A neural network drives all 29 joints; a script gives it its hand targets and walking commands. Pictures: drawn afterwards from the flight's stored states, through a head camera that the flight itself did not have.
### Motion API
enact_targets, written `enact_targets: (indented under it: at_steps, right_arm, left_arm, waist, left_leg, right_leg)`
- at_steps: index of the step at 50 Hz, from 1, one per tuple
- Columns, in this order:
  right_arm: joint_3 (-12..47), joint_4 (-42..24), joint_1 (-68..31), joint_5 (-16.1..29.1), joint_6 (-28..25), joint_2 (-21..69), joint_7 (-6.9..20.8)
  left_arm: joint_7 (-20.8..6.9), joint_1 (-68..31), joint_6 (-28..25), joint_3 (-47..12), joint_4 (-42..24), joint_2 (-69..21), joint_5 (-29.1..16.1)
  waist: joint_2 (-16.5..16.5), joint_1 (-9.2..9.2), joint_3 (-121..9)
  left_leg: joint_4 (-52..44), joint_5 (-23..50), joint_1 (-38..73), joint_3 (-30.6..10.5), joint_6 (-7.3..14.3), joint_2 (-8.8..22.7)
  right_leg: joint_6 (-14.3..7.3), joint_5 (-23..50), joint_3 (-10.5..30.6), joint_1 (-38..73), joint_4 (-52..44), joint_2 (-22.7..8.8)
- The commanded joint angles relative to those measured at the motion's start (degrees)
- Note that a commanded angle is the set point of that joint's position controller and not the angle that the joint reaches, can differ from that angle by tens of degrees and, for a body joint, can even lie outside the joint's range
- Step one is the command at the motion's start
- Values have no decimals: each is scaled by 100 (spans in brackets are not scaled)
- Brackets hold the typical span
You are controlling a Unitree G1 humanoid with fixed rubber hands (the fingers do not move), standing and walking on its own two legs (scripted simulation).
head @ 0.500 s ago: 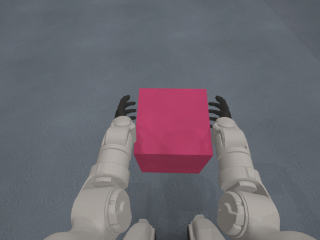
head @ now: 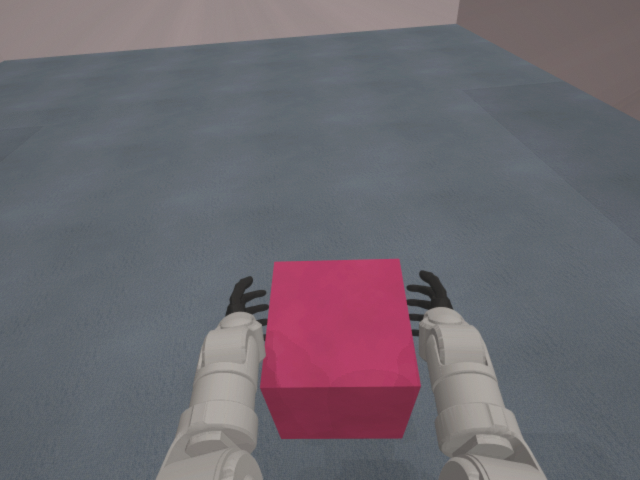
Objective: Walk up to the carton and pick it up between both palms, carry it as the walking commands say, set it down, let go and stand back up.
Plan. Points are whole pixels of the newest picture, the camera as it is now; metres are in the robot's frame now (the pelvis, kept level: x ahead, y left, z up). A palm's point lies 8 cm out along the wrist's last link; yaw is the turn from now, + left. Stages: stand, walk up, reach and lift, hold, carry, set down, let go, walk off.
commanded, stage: reach and lift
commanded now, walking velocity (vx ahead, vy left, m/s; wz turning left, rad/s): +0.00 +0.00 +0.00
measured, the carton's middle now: (338, 351) +0.34 -0.01 -0.04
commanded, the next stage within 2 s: hold in 1.12 s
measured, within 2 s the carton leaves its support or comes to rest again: neither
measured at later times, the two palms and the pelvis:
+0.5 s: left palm (240, 325) +0.32 +0.12 +0.07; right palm (437, 304) +0.32 -0.15 +0.08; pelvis +0.00 +0.00 +0.00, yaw +0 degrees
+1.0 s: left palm (233, 338) +0.30 +0.13 +0.06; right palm (434, 320) +0.31 -0.14 +0.07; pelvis +0.00 +0.00 +0.00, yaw +0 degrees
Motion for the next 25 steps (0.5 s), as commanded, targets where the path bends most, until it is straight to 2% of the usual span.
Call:
enact_targets:
  at_steps: [1, 2, 3, 4, 5, 6, 7, 8, 9, 10, 11, 12, 13, 14, 15, 16, 17, 18, 19, 20, 22, 23, 24, 25]
  right_arm:
    - [2929, -370, -3959, 1571, 115, 5839, 2322]
    - [2979, -311, -4430, 1607, 67, 5929, 2374]
    - [2772, -238, -4446, 1588, -34, 5758, 2405]
    - [2638, -15, -4375, 1521, 12, 5797, 2415]
    - [2913, -413, -4703, 1637, -9, 5989, 2408]
    - [2989, -423, -4849, 1676, -54, 5959, 2396]
    - [2715, 156, -4410, 1557, 54, 6094, 2460]
    - [2695, -8, -4563, 1550, -7, 5930, 2470]
    - [2484, 340, -4504, 1464, 5, 5827, 2490]
    - [2527, 128, -4965, 1502, -89, 5812, 2530]
    - [2497, 453, -4776, 1581, -110, 6097, 2577]
    - [2245, 717, -4665, 1421, -41, 5961, 2598]
    - [2408, 801, -4477, 1500, -15, 6135, 2603]
    - [2240, 966, -4191, 1303, 34, 6299, 2609]
    - [2035, 1235, -4330, 1242, 109, 6113, 2646]
    - [2162, 1045, -4335, 1373, 85, 6263, 2689]
    - [2038, 1115, -4160, 1271, 88, 6266, 2656]
    - [2094, 970, -4354, 1314, 64, 6136, 2648]
    - [2201, 887, -4280, 1294, 36, 6209, 2657]
    - [2165, 940, -4161, 1336, 43, 6376, 2689]
    - [2288, 593, -4061, 1370, 53, 6440, 2686]
    - [2125, 945, -3933, 1301, 53, 6412, 2677]
    - [2425, 589, -4091, 1399, 18, 6372, 2682]
    - [2350, 684, -3942, 1448, 9, 6397, 2685]
  left_arm:
    - [-2854, -3459, 243, -2945, -97, -5792, -1382]
    - [-2834, -3518, 228, -2581, 122, -5748, -1229]
    - [-2834, -3731, 238, -2712, 119, -5851, -1184]
    - [-2820, -3828, 218, -2612, 182, -5795, -1213]
    - [-2855, -4030, 174, -2816, -100, -5902, -1294]
    - [-2860, -4329, 116, -2941, -402, -5894, -1436]
    - [-2773, -4076, 160, -2648, -244, -5786, -1300]
    - [-2776, -3792, 245, -2589, 164, -6101, -1309]
    - [-2783, -3894, 232, -2528, 192, -5830, -1165]
    - [-2791, -4287, 127, -2543, -77, -5960, -1228]
    - [-2716, -4786, -5, -2612, -680, -5708, -1274]
    - [-2711, -4554, 94, -2465, -255, -5784, -1123]
    - [-2665, -4464, 62, -2531, -503, -5665, -1265]
    - [-2713, -4487, 105, -2614, -455, -5732, -1177]
    - [-2745, -4464, 152, -2094, -160, -5477, -1072]
    - [-2734, -4134, 179, -2182, -138, -5486, -996]
    - [-2767, -4314, 174, -2333, -306, -5619, -1060]
    - [-2768, -4140, 202, -2172, -114, -5624, -1035]
    - [-2786, -4337, 116, -2272, -250, -5603, -1077]
    - [-2727, -4332, 122, -2313, -585, -5587, -1116]
    - [-2729, -4162, 153, -2548, -718, -5776, -1219]
    - [-2751, -4378, 172, -2465, -685, -5689, -1152]
    - [-2745, -4017, 178, -2529, -443, -5750, -1136]
    - [-2750, -4254, 109, -2532, -832, -5650, -1196]
  waist:
    - [-659, -515, -1677]
    - [-642, -203, -1348]
    - [-90, -334, -1468]
    - [-232, -363, -1207]
    - [-133, -189, -1660]
    - [-212, -201, -1863]
    - [-359, -73, -1599]
    - [-262, -174, -1473]
    - [-59, -128, -1204]
    - [-95, -147, -1604]
    - [-46, 2, -2042]
    - [182, -23, -1479]
    - [-186, 36, -1725]
    - [-98, -10, -1573]
    - [-339, 5, -1201]
    - [-348, 248, -1059]
    - [-165, 54, -1291]
    - [-384, 113, -1482]
    - [-334, 119, -1513]
    - [-183, 171, -1550]
    - [-446, 98, -1965]
    - [-60, 110, -1837]
    - [-217, 162, -1902]
    - [-159, 156, -2069]
  left_leg:
    - [-836, 411, 1117, 47, 74, -281]
    - [-813, 39, 878, 98, 112, -333]
    - [-786, 12, 712, 117, 37, -376]
    - [-772, -154, 888, 86, 45, -335]
    - [-727, -30, 914, 95, 56, -303]
    - [-703, 118, 1076, 70, 43, -306]
    - [-797, -28, 856, 108, 23, -236]
    - [-851, -118, 916, 107, 16, -238]
    - [-948, -367, 749, 122, -38, -199]
    - [-876, -392, 900, 140, -17, -228]
    - [-937, -476, 964, 3, 0, -119]
    - [-1062, -797, 570, 24, -25, -117]
    - [-1075, -372, 781, 40, -9, -67]
    - [-983, -296, 770, 168, -32, -193]
    - [-950, -493, 758, 221, -22, -197]
    - [-958, -327, 655, 257, -38, -215]
    - [-997, -360, 735, 191, -44, -195]
    - [-1023, 48, 789, 216, -64, -247]
    - [-942, -202, 863, 264, -43, -200]
    - [-992, 53, 784, 281, -43, -233]
    - [-906, 521, 1185, 276, -60, -261]
    - [-964, 281, 984, 264, -95, -233]
    - [-941, 530, 1190, 309, -99, -286]
    - [-876, 689, 1244, 219, -93, -206]
  right_leg:
    - [47, 632, -65, 1985, -664, 446]
    - [26, 157, 36, 1704, -688, 417]
    - [-42, 209, 66, 1789, -625, 400]
    - [-47, -136, 81, 1640, -687, 389]
    - [-63, -15, 117, 1800, -606, 430]
    - [-52, 157, 137, 1773, -574, 427]
    - [-89, -51, 39, 1834, -601, 453]
    - [-100, -129, -7, 1758, -611, 495]
    - [-118, -346, 10, 1698, -672, 469]
    - [-109, -338, -22, 1650, -578, 480]
    - [-116, -284, 29, 1853, -486, 473]
    - [-138, -462, -28, 1816, -490, 521]
    - [-85, -108, -60, 1946, -538, 516]
    - [-149, -306, 49, 1653, -660, 488]
    - [-100, -699, 18, 1562, -733, 433]
    - [-84, -539, 61, 1479, -767, 458]
    - [-122, -425, 67, 1544, -746, 446]
    - [-67, 16, -3, 1720, -697, 474]
    - [-97, -293, -12, 1538, -703, 487]
    - [-88, 28, 41, 1680, -689, 452]
    - [-65, 386, -5, 1652, -683, 510]
    - [-101, 310, 34, 1628, -683, 464]
    - [-56, 541, 0, 1677, -703, 506]
    - [-99, 641, 58, 1616, -644, 479]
